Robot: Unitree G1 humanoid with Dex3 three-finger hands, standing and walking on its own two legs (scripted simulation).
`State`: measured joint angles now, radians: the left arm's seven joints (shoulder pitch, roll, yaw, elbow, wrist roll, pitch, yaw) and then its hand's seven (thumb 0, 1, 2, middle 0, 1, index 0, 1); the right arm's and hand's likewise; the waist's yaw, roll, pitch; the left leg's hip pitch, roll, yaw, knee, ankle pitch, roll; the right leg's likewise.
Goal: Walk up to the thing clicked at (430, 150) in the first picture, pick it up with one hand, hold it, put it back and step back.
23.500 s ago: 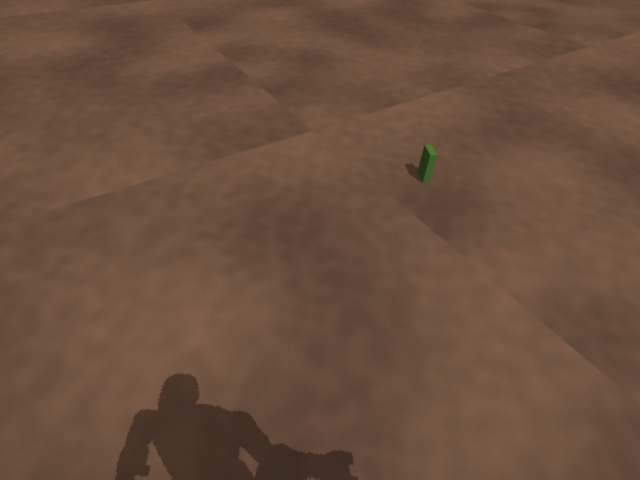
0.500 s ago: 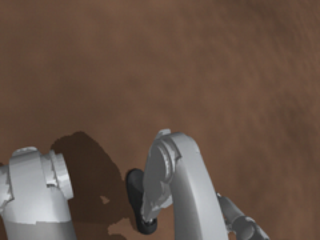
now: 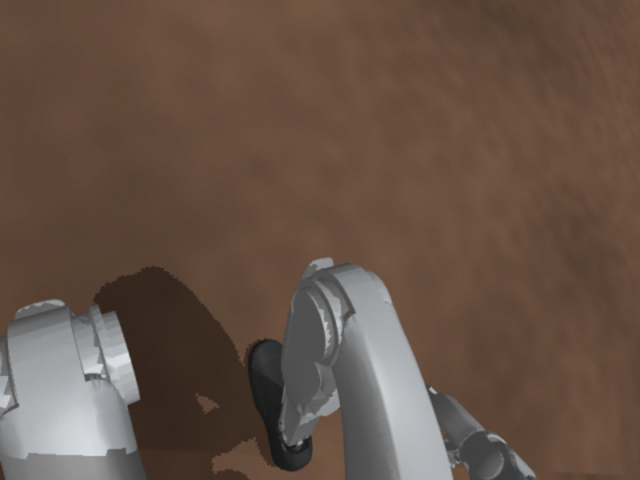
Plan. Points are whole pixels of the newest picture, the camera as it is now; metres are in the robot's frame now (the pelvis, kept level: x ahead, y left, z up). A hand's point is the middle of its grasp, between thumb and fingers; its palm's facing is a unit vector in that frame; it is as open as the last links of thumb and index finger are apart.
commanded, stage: withdraw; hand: left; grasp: from the side
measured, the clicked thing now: out of the picture +0.47 +0.35 -0.21
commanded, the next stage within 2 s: rise in 1.08 s
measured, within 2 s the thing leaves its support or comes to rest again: neither
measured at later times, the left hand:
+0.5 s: hand out of the picture +0.42 +0.41 -0.09, palm faces +0.58 -0.81 -0.06, open 12.2 cm
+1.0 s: hand out of the picture +0.43 +0.45 -0.12, palm faces +0.58 -0.81 -0.13, open 11.2 cm
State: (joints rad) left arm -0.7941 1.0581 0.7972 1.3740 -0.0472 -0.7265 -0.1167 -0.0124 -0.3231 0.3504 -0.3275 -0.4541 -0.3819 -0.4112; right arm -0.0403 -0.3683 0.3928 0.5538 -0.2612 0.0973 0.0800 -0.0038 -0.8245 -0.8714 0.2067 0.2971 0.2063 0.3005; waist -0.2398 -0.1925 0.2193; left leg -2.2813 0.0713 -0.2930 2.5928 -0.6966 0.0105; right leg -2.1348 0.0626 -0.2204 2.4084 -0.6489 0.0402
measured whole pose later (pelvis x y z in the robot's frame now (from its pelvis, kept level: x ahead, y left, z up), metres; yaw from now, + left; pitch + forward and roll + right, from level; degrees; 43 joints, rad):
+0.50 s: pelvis +0.00 +0.00 +0.00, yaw +1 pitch +19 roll -13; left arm -0.72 0.89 0.74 1.27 -0.06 -0.72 -0.11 -0.01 -0.14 0.49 -0.42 -0.58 -0.48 -0.53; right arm -0.03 -0.36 0.33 0.59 -0.25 0.09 0.09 0.00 -0.82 -0.87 0.21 0.30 0.21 0.30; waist -0.21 -0.17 0.17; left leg -2.28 0.07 -0.27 2.57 -0.67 0.01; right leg -2.14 0.06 -0.21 2.40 -0.64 0.04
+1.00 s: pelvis +0.00 +0.00 +0.01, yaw -1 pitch +20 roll -15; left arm -0.72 1.09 0.86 1.30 -0.05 -0.73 -0.19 -0.01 -0.02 0.54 -0.46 -0.60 -0.50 -0.56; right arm -0.04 -0.38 0.42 0.55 -0.28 0.13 0.07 0.00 -0.82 -0.87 0.21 0.30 0.21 0.30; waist -0.23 -0.22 0.27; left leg -2.26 0.07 -0.32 2.58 -0.71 0.00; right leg -2.11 0.07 -0.24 2.38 -0.66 0.04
